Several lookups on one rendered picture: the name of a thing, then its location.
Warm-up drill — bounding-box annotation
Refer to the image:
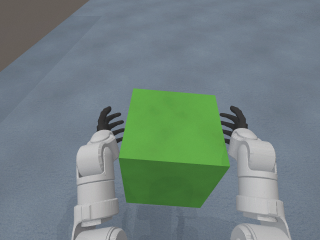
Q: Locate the robot right hand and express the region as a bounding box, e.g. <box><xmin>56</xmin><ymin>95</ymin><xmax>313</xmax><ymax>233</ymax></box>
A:
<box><xmin>219</xmin><ymin>106</ymin><xmax>248</xmax><ymax>144</ymax></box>

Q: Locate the robot left hand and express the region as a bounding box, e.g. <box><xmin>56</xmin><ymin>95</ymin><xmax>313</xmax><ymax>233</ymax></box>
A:
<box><xmin>96</xmin><ymin>106</ymin><xmax>125</xmax><ymax>143</ymax></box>

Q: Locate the robot left upper arm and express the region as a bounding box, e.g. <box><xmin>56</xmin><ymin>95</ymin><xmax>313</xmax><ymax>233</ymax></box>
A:
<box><xmin>75</xmin><ymin>226</ymin><xmax>128</xmax><ymax>240</ymax></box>

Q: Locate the robot left forearm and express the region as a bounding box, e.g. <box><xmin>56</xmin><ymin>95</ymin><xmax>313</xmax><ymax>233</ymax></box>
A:
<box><xmin>71</xmin><ymin>129</ymin><xmax>120</xmax><ymax>240</ymax></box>

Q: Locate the robot right forearm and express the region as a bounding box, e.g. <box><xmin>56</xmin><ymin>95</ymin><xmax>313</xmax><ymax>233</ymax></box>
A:
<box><xmin>228</xmin><ymin>128</ymin><xmax>292</xmax><ymax>240</ymax></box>

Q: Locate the carton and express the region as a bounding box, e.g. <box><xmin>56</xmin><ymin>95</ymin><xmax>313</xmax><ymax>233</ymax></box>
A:
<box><xmin>118</xmin><ymin>88</ymin><xmax>230</xmax><ymax>208</ymax></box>

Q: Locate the robot right upper arm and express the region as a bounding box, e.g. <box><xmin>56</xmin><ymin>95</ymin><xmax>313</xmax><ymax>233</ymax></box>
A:
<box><xmin>230</xmin><ymin>223</ymin><xmax>289</xmax><ymax>240</ymax></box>

